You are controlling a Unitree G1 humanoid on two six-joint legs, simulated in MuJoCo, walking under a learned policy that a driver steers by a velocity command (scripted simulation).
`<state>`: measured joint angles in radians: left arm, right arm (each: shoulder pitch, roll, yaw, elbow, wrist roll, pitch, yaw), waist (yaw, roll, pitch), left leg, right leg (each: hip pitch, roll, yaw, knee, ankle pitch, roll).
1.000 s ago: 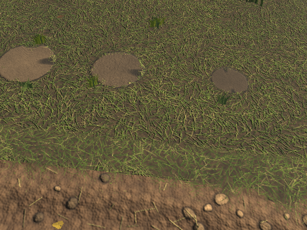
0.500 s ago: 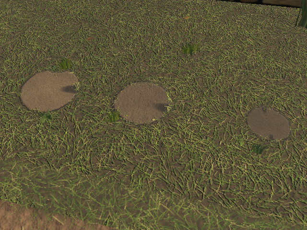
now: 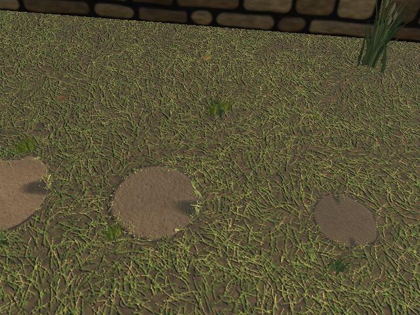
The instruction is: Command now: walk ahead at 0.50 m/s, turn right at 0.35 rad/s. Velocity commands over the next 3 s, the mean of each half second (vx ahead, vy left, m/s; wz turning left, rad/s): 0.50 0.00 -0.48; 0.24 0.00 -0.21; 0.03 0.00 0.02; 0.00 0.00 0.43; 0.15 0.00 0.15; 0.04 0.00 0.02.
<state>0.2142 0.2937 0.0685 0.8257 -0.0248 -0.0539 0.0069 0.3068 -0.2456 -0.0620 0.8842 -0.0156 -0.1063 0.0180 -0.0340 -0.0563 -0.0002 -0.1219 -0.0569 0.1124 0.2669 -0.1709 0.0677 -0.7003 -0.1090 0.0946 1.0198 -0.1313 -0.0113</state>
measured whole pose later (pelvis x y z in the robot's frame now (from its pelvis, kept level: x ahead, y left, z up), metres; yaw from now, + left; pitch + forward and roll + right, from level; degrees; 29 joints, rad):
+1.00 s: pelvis +0.48 -0.09 -0.02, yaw -22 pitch +1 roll +0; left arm 0.23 0.27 0.05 0.76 0.00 0.03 0.03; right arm 0.12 -0.21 -0.02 0.80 -0.02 -0.03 0.02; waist -0.01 -0.02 0.04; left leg -0.39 -0.03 0.02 0.47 -0.10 0.04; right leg -0.38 -0.04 0.07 0.75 -0.40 0.05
